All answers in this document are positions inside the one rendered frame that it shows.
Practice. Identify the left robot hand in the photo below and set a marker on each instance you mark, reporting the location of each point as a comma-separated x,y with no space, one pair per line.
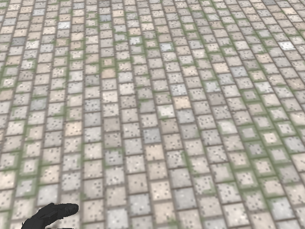
49,214

